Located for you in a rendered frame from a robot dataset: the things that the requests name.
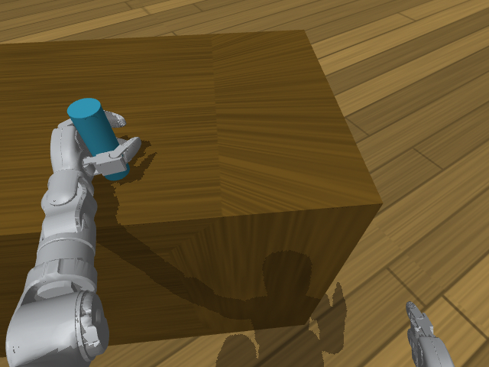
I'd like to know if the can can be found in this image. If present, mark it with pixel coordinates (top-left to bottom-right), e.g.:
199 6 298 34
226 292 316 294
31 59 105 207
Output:
67 98 130 180

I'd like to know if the left robot arm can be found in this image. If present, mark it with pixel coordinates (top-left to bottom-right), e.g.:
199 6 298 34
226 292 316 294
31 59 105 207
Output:
5 170 109 367

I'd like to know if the left robot hand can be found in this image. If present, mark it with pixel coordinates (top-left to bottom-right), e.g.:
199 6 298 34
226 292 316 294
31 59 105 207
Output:
50 110 141 183

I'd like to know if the right robot hand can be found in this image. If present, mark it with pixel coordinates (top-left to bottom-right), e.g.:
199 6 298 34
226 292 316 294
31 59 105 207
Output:
406 301 455 367

